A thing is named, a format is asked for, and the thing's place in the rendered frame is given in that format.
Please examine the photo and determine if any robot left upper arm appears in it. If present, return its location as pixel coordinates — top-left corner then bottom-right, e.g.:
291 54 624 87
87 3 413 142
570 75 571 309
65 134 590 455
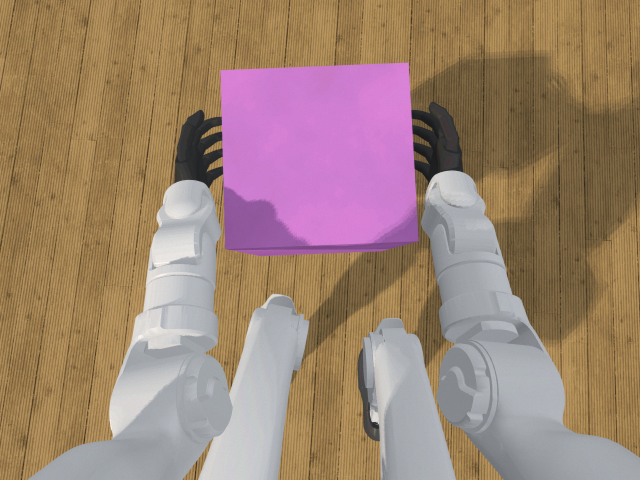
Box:
28 352 233 480

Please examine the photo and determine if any right robot forearm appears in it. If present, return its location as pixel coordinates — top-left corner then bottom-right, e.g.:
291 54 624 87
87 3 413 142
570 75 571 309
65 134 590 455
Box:
421 170 565 409

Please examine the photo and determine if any left robot shin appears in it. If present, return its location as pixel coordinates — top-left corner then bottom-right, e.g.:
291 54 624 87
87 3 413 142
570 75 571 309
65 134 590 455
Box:
244 294 298 345

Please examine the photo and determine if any left robot forearm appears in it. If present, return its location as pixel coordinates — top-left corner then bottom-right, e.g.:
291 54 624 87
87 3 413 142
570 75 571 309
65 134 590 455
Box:
109 180 221 433

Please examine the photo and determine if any carton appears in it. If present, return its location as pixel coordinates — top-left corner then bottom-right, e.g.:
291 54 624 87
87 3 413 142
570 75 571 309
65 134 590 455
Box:
221 63 419 256

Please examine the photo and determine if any robot right upper arm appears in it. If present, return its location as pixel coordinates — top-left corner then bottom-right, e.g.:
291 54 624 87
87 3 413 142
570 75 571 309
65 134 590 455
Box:
436 340 640 480

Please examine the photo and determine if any right robot foot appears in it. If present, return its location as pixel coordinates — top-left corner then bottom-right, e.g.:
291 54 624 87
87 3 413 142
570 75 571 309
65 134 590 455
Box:
358 348 380 441

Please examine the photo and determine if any right robot hand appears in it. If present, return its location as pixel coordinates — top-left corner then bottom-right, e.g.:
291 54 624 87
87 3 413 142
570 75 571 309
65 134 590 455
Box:
411 102 464 185

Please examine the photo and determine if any left robot hand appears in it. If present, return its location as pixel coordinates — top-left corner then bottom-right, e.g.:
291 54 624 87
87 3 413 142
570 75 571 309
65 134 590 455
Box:
174 110 223 188

